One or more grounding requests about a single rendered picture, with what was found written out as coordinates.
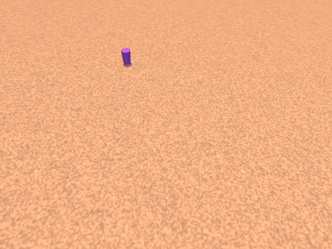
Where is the cup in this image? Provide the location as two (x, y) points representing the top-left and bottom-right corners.
(121, 48), (131, 65)

